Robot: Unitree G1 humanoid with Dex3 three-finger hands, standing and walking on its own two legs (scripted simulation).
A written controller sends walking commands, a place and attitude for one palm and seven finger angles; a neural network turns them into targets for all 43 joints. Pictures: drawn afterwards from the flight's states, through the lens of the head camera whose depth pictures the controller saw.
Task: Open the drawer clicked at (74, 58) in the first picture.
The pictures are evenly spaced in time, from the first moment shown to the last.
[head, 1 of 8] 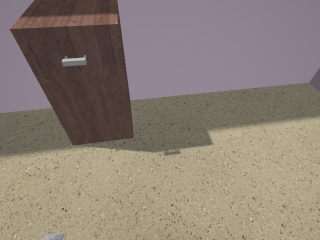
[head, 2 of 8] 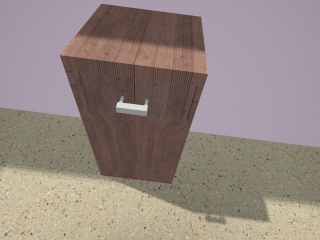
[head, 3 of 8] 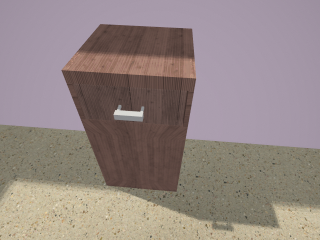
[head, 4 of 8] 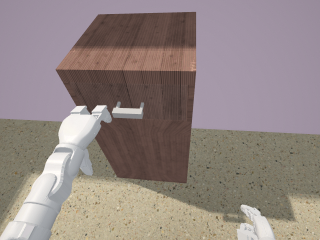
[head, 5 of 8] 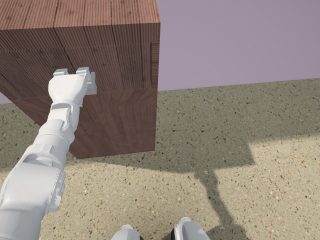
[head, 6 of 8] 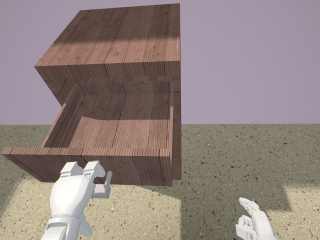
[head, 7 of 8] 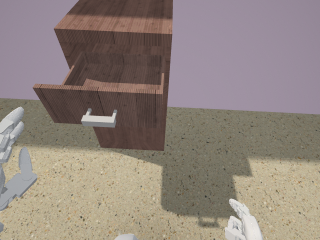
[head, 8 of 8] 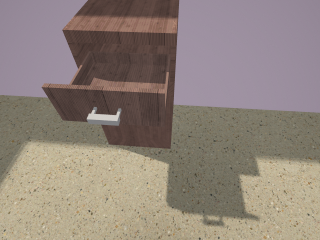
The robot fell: no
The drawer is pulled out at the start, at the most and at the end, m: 0.00 0.30 0.29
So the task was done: yes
